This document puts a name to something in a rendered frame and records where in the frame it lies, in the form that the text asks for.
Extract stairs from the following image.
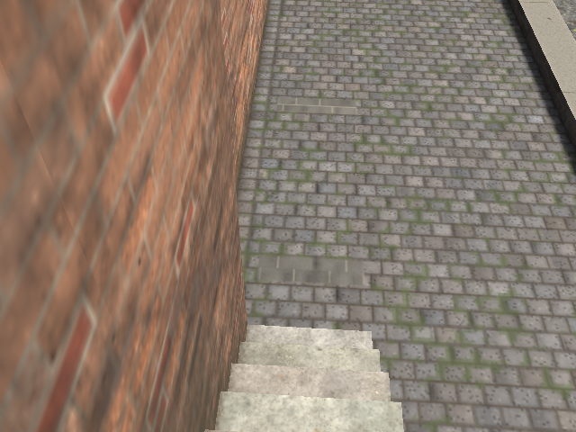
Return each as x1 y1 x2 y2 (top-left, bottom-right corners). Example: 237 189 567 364
204 324 404 432

